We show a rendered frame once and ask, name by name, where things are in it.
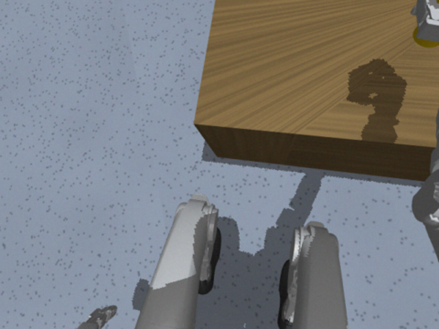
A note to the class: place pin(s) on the right robot arm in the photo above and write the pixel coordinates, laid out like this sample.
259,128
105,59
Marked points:
425,203

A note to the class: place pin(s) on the right robot hand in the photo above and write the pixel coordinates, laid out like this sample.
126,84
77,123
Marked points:
427,14

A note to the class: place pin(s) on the left robot foot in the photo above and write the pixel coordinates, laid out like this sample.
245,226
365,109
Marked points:
205,286

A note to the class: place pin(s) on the can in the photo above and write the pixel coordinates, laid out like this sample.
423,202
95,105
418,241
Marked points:
424,43

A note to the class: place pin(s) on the left robot hand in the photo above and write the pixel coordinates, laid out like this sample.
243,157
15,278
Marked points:
98,318

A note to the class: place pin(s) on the right robot foot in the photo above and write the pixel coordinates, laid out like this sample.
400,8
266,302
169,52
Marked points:
282,322

